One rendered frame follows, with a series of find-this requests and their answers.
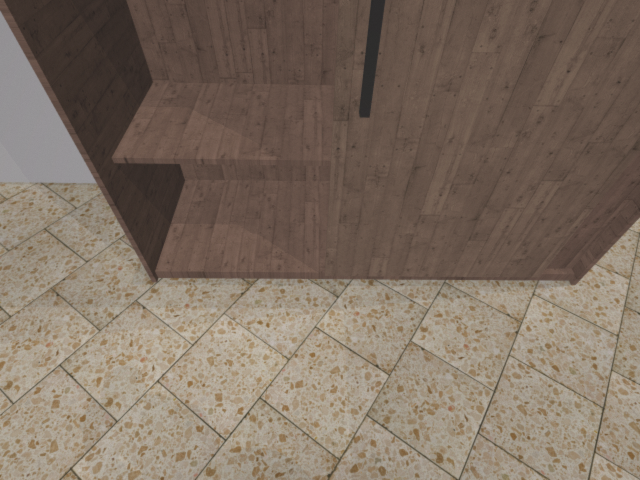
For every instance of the handle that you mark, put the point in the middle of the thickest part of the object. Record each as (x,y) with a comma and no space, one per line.
(371,55)

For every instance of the wardrobe door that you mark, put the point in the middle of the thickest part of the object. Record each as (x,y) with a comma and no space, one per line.
(496,127)
(617,198)

